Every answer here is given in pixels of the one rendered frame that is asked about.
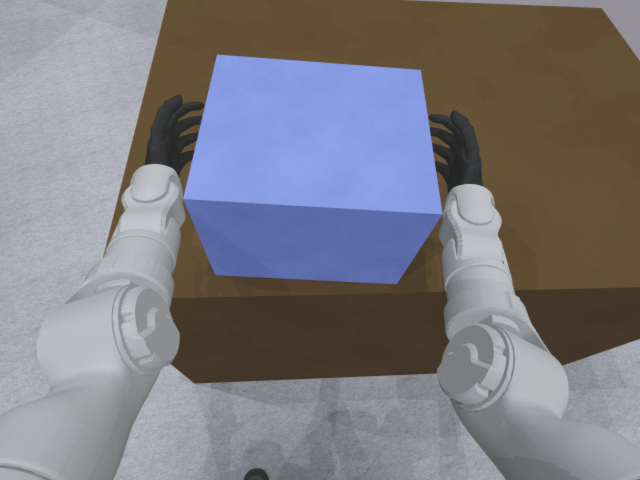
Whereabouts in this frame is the robot right upper arm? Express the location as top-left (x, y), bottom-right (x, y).
top-left (437, 323), bottom-right (640, 480)

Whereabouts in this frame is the robot left upper arm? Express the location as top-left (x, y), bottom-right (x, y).
top-left (0, 284), bottom-right (180, 480)

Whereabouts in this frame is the right robot hand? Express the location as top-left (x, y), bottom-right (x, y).
top-left (429, 110), bottom-right (483, 194)

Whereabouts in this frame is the left robot hand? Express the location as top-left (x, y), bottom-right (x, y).
top-left (144, 94), bottom-right (204, 177)

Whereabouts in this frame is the pedestal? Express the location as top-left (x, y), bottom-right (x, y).
top-left (103, 0), bottom-right (640, 384)

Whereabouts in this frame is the robot right forearm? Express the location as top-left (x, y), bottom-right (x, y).
top-left (439, 184), bottom-right (552, 355)

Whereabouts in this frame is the robot left forearm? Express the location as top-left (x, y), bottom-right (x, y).
top-left (37, 164), bottom-right (186, 380)

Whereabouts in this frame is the carton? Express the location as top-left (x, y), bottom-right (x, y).
top-left (183, 55), bottom-right (443, 284)

